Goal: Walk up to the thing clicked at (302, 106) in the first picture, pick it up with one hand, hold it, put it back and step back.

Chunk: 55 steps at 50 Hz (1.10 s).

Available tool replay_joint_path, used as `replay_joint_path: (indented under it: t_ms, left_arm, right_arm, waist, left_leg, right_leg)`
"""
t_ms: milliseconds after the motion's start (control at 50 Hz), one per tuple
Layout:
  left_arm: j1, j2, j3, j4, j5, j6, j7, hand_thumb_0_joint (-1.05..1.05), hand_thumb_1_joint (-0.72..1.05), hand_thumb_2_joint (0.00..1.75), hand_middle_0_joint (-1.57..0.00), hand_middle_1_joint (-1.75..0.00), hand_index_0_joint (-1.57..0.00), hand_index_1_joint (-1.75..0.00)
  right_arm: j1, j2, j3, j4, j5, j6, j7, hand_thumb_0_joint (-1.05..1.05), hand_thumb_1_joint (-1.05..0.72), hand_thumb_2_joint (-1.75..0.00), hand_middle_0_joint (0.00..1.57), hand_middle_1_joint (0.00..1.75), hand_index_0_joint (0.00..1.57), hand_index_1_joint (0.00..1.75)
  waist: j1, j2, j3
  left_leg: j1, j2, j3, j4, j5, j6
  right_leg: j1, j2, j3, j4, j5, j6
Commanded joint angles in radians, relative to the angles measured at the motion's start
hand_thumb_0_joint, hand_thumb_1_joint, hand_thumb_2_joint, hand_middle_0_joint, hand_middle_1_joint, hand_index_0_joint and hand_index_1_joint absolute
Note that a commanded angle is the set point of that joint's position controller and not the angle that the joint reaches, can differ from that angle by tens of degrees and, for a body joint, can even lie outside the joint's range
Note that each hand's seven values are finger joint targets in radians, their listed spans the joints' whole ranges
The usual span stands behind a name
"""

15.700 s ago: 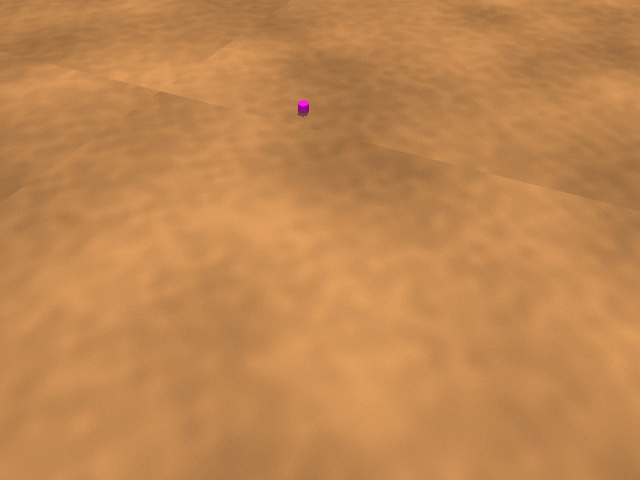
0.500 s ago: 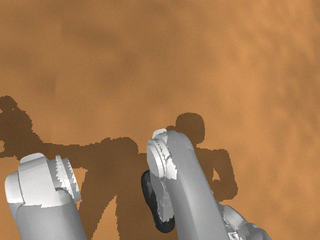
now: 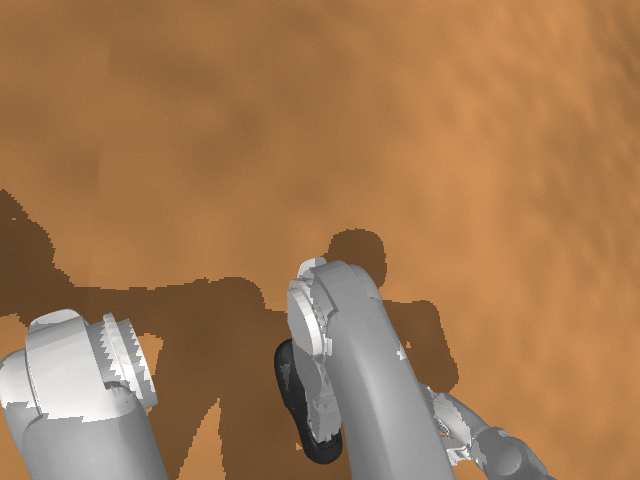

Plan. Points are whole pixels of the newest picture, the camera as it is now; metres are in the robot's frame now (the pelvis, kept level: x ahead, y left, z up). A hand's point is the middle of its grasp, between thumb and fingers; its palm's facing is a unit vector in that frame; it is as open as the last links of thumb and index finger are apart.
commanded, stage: rest palm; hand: left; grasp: from above
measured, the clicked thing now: out of the picture +0.38 +0.35 -0.27
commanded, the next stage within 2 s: close in 0.26 s
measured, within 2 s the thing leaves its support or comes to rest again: neither
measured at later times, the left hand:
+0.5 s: hand out of the picture +0.35 +0.35 -0.26, palm faces -0.43 -0.22 -0.87, open 13.6 cm
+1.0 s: hand out of the picture +0.37 +0.34 -0.26, palm faces -0.40 -0.22 -0.89, open 12.3 cm
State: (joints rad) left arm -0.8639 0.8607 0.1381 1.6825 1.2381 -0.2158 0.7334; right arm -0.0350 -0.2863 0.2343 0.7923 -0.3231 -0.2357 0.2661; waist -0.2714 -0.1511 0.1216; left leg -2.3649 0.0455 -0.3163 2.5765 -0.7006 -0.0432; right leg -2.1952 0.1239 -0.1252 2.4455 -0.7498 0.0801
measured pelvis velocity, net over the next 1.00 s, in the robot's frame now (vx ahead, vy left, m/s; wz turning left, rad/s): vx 0.00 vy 0.00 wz -0.02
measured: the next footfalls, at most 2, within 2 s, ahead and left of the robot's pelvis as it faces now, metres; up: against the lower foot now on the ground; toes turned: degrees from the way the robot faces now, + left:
none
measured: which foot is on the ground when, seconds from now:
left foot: down 0.00-1.00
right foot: down 0.00-1.00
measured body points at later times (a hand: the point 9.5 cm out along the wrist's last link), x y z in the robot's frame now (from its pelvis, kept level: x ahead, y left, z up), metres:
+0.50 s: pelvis +0.00 +0.00 +0.00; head +0.24 +0.15 +0.35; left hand +0.37 +0.36 -0.21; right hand +0.11 -0.25 -0.08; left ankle +0.06 +0.14 -0.26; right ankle +0.10 -0.13 -0.26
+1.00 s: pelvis +0.00 +0.00 +0.00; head +0.25 +0.15 +0.34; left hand +0.39 +0.35 -0.21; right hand +0.10 -0.25 -0.07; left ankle +0.06 +0.14 -0.26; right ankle +0.10 -0.13 -0.26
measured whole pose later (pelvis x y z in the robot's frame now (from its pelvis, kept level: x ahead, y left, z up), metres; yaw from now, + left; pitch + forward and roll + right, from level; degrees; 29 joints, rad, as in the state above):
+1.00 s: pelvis +0.00 +0.00 +0.00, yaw -1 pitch +25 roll -14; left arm -0.87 0.90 0.17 1.68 1.20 -0.20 0.70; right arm 0.00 -0.32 0.25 0.78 -0.31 -0.29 0.30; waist -0.28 -0.15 0.15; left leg -2.36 0.05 -0.33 2.59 -0.70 -0.04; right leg -2.18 0.12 -0.14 2.44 -0.74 0.08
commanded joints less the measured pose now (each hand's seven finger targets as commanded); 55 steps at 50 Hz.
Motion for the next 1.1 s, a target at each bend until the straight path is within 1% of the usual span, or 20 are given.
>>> replay_joint_path:
  t_ms: [0, 20, 40, 80, 160, 220, 280, 320, 360, 560, 660, 780, 840, 860, 880, 920, 960, 1000, 1020, 1080]
  left_arm:
    - [-0.192, 0.235, 0.021, -0.079, -0.027, 0.005, 0.023, 0.0, -0.47, 0.89, -0.06, -1.03, -0.08, -1.0]
    - [-0.191, 0.239, 0.014, -0.079, -0.026, 0.003, 0.02, 0.0, -0.48, 0.89, -0.06, -1.03, -0.08, -1.01]
    - [-0.163, 0.281, 0.063, -0.059, -0.03, 0.003, 0.019, 0.0, -0.48, 0.89, -0.06, -1.03, -0.08, -1.0]
    - [-0.143, 0.291, 0.084, -0.07, -0.035, -0.004, 0.018, 0.0, -0.48, 0.9, -0.06, -1.02, -0.08, -1.0]
    - [-0.169, 0.252, 0.041, -0.086, -0.041, -0.021, -0.013, 0.0, -0.48, 0.9, -0.06, -1.03, -0.08, -1.01]
    - [-0.136, 0.29, 0.077, -0.096, -0.057, -0.04, -0.017, 0.0, -0.48, 0.91, -0.07, -1.02, -0.08, -1.0]
    - [-0.156, 0.245, 0.028, -0.076, -0.045, -0.063, -0.03, 0.0, -0.46, 0.9, -0.07, -1.02, -0.09, -1.0]
    - [-0.161, 0.269, 0.032, -0.088, -0.036, -0.074, -0.034, 0.0, -0.45, 0.9, -0.07, -1.02, -0.09, -1.0]
    - [-0.155, 0.288, 0.053, -0.098, -0.039, -0.087, -0.022, 0.0, -0.38, 0.85, -0.09, -1.05, -0.13, -1.0]
    - [-0.158, 0.245, 0.004, -0.07, 0.025, -0.066, 0.046, 0.0, -0.27, 0.77, -0.15, -1.02, -0.2, -0.97]
    - [-0.188, 0.242, -0.001, -0.068, 0.012, -0.019, 0.074, 0.0, -0.25, 0.74, -0.18, -0.99, -0.23, -0.93]
    - [-0.211, 0.251, -0.004, -0.058, -0.029, 0.028, 0.048, 0.0, -0.21, 0.71, -0.21, -0.96, -0.26, -0.9]
    - [-0.173, 0.276, 0.036, -0.041, -0.043, 0.041, 0.029, 0.0, -0.18, 0.67, -0.23, -0.95, -0.29, -0.89]
    - [-0.198, 0.239, 0.002, -0.068, -0.054, 0.038, 0.014, 0.0, -0.16, 0.66, -0.24, -0.94, -0.3, -0.88]
    - [-0.192, 0.26, 0.01, -0.041, -0.051, 0.038, -0.001, 0.0, -0.17, 0.66, -0.24, -0.94, -0.3, -0.88]
    - [-0.192, 0.293, 0.036, -0.071, -0.05, 0.028, -0.02, 0.0, -0.14, 0.64, -0.26, -0.92, -0.32, -0.86]
    - [-0.142, 0.277, 0.049, -0.051, -0.061, 0.019, -0.03, 0.0, -0.1, 0.61, -0.3, -0.89, -0.35, -0.83]
    - [-0.123, 0.246, 0.027, -0.023, -0.054, 0.009, -0.043, 0.0, -0.08, 0.6, -0.3, -0.9, -0.36, -0.83]
    - [-0.135, 0.248, 0.022, -0.035, -0.055, -0.001, -0.048, 0.0, -0.08, 0.59, -0.3, -0.89, -0.37, -0.82]
    - [-0.112, 0.29, 0.063, -0.038, -0.059, -0.023, -0.045, 0.0, -0.07, 0.6, -0.33, -0.86, -0.38, -0.8]
  right_arm:
    - [0.136, -0.324, -0.081, -0.025, 0.006, -0.02, 0.001, 0.0, -0.89, -0.9, 0.2, 0.3, 0.2, 0.3]
    - [0.135, -0.321, -0.075, -0.021, 0.009, -0.021, 0.001, 0.0, -0.89, -0.9, 0.2, 0.3, 0.2, 0.3]
    - [0.161, -0.329, -0.081, -0.013, 0.007, -0.023, 0.002, 0.0, -0.89, -0.9, 0.2, 0.3, 0.2, 0.3]
    - [0.161, -0.316, -0.072, -0.013, 0.003, -0.022, 0.004, 0.0, -0.89, -0.9, 0.2, 0.3, 0.2, 0.3]
    - [0.151, -0.324, -0.079, -0.026, 0.001, -0.028, 0.01, 0.0, -0.89, -0.9, 0.2, 0.3, 0.2, 0.3]
    - [0.166, -0.319, -0.071, -0.013, 0.006, -0.023, 0.004, 0.0, -0.89, -0.9, 0.2, 0.3, 0.2, 0.3]
    - [0.168, -0.314, -0.067, -0.01, -0.002, -0.021, 0.006, 0.0, -0.89, -0.9, 0.2, 0.3, 0.2, 0.3]
    - [0.16, -0.317, -0.061, -0.006, 0.001, -0.015, 0.003, 0.0, -0.89, -0.9, 0.2, 0.3, 0.2, 0.3]
    - [0.166, -0.327, -0.061, -0.004, -0.002, -0.01, -0.002, 0.0, -0.88, -0.89, 0.2, 0.3, 0.2, 0.3]
    - [0.137, -0.345, -0.067, -0.013, -0.015, -0.008, 0.001, 0.0, -0.88, -0.89, 0.2, 0.3, 0.2, 0.3]
    - [0.145, -0.354, -0.076, -0.009, -0.006, -0.03, 0.013, 0.0, -0.88, -0.89, 0.2, 0.3, 0.2, 0.3]
    - [0.131, -0.358, -0.076, -0.017, 0.009, -0.065, 0.027, 0.0, -0.88, -0.9, 0.2, 0.3, 0.2, 0.3]
    - [0.162, -0.359, -0.077, -0.018, 0.01, -0.07, 0.029, 0.0, -0.89, -0.9, 0.2, 0.3, 0.2, 0.3]
    - [0.145, -0.351, -0.08, -0.02, 0.013, -0.076, 0.029, 0.0, -0.89, -0.9, 0.2, 0.3, 0.2, 0.3]
    - [0.16, -0.355, -0.08, -0.011, 0.013, -0.079, 0.031, 0.0, -0.89, -0.9, 0.2, 0.3, 0.2, 0.3]
    - [0.166, -0.352, -0.077, -0.019, 0.021, -0.07, 0.026, 0.0, -0.89, -0.9, 0.2, 0.3, 0.2, 0.3]
    - [0.16, -0.341, -0.073, -0.023, 0.022, -0.059, 0.023, 0.0, -0.89, -0.9, 0.2, 0.3, 0.2, 0.3]
    - [0.177, -0.343, -0.071, -0.027, 0.015, -0.05, 0.025, 0.0, -0.89, -0.9, 0.2, 0.3, 0.2, 0.3]
    - [0.172, -0.335, -0.064, -0.025, 0.018, -0.049, 0.024, 0.0, -0.89, -0.89, 0.2, 0.3, 0.2, 0.3]
    - [0.19, -0.347, -0.063, -0.029, 0.018, -0.037, 0.019, 0.0, -0.89, -0.9, 0.2, 0.3, 0.2, 0.3]
  waist:
    - [-0.021, 0.494, -0.634]
    - [-0.009, 0.497, -0.628]
    - [-0.017, 0.479, -0.633]
    - [-0.003, 0.497, -0.639]
    - [-0.025, 0.503, -0.61]
    - [-0.009, 0.462, -0.635]
    - [-0.036, 0.471, -0.594]
    - [-0.03, 0.466, -0.608]
    - [-0.021, 0.456, -0.618]
    - [-0.031, 0.493, -0.568]
    - [-0.038, 0.462, -0.575]
    - [-0.028, 0.485, -0.559]
    - [-0.022, 0.477, -0.589]
    - [-0.026, 0.488, -0.587]
    - [-0.037, 0.498, -0.57]
    - [-0.019, 0.507, -0.595]
    - [-0.009, 0.483, -0.599]
    - [-0.03, 0.471, -0.575]
    - [-0.029, 0.445, -0.57]
    - [-0.015, 0.446, -0.593]
  left_leg:
    - [0.543, 0.032, 0.158, -0.25, 0.2, 0.037]
    - [0.53, 0.033, 0.157, -0.249, 0.202, 0.039]
    - [0.546, 0.034, 0.154, -0.241, 0.219, 0.038]
    - [0.549, 0.034, 0.151, -0.252, 0.232, 0.033]
    - [0.525, 0.035, 0.154, -0.241, 0.209, 0.039]
    - [0.512, 0.036, 0.152, -0.233, 0.221, 0.045]
    - [0.51, 0.037, 0.146, -0.23, 0.202, 0.042]
    - [0.52, 0.038, 0.141, -0.233, 0.202, 0.041]
    - [0.515, 0.035, 0.141, -0.237, 0.202, 0.042]
    - [0.506, 0.035, 0.148, -0.245, 0.161, 0.033]
    - [0.498, 0.035, 0.148, -0.235, 0.163, 0.038]
    - [0.5, 0.039, 0.141, -0.248, 0.134, 0.035]
    - [0.504, 0.037, 0.146, -0.243, 0.16, 0.039]
    - [0.507, 0.035, 0.141, -0.247, 0.155, 0.035]
    - [0.514, 0.038, 0.136, -0.247, 0.153, 0.034]
    - [0.516, 0.037, 0.134, -0.257, 0.169, 0.033]
    - [0.503, 0.035, 0.137, -0.255, 0.196, 0.036]
    - [0.496, 0.034, 0.142, -0.247, 0.209, 0.039]
    - [0.489, 0.035, 0.141, -0.243, 0.199, 0.042]
    - [0.494, 0.034, 0.139, -0.248, 0.224, 0.044]
  right_leg:
    - [0.275, 0.02, -0.16, -0.214, 0.311, -0.093]
    - [0.275, 0.02, -0.159, -0.211, 0.317, -0.093]
    - [0.292, 0.017, -0.164, -0.207, 0.33, -0.089]
    - [0.303, 0.016, -0.166, -0.204, 0.332, -0.092]
    - [0.299, 0.018, -0.161, -0.21, 0.327, -0.089]
    - [0.343, 0.019, -0.153, -0.232, 0.34, -0.083]
    - [0.302, 0.015, -0.168, -0.216, 0.324, -0.083]
    - [0.307, 0.018, -0.17, -0.217, 0.32, -0.085]
    - [0.321, 0.016, -0.171, -0.226, 0.316, -0.083]
    - [0.268, 0.025, -0.17, -0.222, 0.281, -0.092]
    - [0.254, 0.024, -0.167, -0.23, 0.282, -0.086]
    - [0.24, 0.021, -0.159, -0.22, 0.245, -0.092]
    - [0.279, 0.023, -0.16, -0.226, 0.274, -0.087]
    - [0.255, 0.017, -0.164, -0.219, 0.264, -0.089]
    - [0.248, 0.016, -0.169, -0.212, 0.269, -0.088]
    - [0.27, 0.016, -0.168, -0.216, 0.282, -0.09]
    - [0.293, 0.017, -0.167, -0.214, 0.305, -0.09]
    - [0.292, 0.018, -0.169, -0.219, 0.327, -0.085]
    - [0.294, 0.017, -0.167, -0.219, 0.319, -0.083]
    - [0.324, 0.02, -0.167, -0.227, 0.339, -0.082]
